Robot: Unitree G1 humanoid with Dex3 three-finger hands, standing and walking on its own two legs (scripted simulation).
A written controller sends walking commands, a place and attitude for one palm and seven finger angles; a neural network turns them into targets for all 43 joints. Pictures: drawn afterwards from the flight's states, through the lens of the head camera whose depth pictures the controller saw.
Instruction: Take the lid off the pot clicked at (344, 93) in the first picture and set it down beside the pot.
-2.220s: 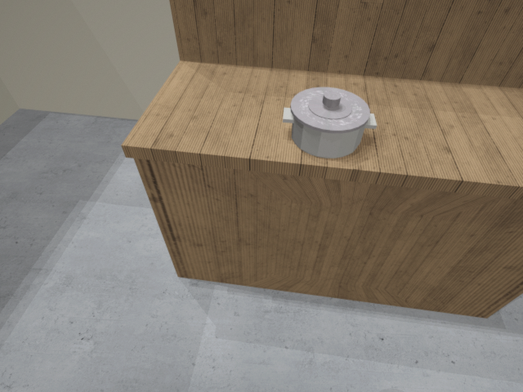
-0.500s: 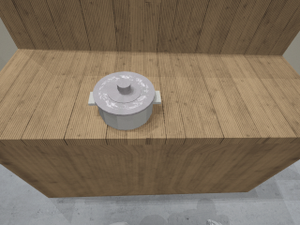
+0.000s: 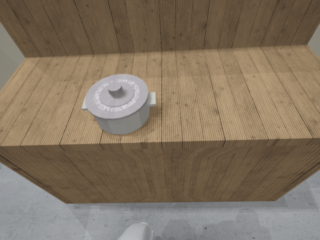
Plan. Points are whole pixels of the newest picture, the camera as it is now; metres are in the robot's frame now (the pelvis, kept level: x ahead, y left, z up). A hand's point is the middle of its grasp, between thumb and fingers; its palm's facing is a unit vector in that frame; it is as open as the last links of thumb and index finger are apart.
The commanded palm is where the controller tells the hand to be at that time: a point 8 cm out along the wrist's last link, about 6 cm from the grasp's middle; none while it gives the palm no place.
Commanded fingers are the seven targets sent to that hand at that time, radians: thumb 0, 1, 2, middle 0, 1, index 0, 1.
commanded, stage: come to a stop and stand still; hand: left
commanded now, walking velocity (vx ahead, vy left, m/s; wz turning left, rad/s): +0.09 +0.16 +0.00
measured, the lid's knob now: (115, 88) +0.50 +0.17 +0.09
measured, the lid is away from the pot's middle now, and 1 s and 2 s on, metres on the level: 0.00 0.00 0.00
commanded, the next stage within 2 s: look again from close up in 0.68 s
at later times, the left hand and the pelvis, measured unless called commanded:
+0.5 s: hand out of the picture +0.00 +0.26 -0.17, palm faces +0.08 -0.98 -0.19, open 7.4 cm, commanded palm none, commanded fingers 0.00 0.90 0.90 -0.20 -0.30 -0.20 -0.30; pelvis -0.02 +0.07 +0.01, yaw +1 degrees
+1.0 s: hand out of the picture -0.03 +0.25 -0.16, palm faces +0.06 -0.98 -0.21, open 7.4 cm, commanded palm none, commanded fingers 0.00 0.90 0.90 -0.20 -0.30 -0.20 -0.30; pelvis -0.04 +0.08 +0.01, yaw +2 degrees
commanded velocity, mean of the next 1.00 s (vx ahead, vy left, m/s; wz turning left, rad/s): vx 0.01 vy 0.01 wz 0.00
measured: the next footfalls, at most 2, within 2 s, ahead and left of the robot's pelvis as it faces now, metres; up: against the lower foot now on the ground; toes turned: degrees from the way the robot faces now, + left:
left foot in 0.26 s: +0.01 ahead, +0.15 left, +0.00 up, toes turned +3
right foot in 0.62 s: -0.01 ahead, -0.04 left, +0.00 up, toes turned -1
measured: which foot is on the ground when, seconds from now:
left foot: up 0.00-0.24, down 0.26-1.00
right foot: down 0.00-0.28, up 0.30-0.60, down 0.62-1.00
